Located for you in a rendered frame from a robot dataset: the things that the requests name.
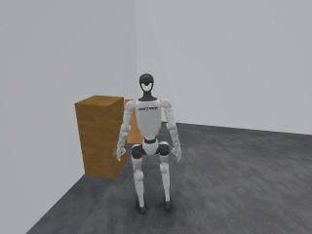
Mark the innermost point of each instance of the cupboard door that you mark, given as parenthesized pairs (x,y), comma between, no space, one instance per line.
(134,135)

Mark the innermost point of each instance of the robot right hand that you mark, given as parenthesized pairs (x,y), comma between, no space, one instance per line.
(177,152)

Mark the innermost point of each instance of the right robot shin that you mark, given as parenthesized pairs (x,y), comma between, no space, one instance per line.
(166,183)

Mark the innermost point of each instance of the left robot forearm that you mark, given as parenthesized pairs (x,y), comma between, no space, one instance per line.
(122,138)

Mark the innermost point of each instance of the right robot forearm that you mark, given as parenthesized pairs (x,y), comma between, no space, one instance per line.
(174,136)

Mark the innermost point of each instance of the robot left hand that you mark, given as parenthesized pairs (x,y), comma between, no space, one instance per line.
(118,153)

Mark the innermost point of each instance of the robot torso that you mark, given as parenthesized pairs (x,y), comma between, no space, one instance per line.
(149,122)

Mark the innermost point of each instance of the right robot upper arm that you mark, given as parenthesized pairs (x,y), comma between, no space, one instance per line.
(168,113)

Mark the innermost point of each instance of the left robot upper arm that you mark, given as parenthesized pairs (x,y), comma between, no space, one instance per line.
(127,116)

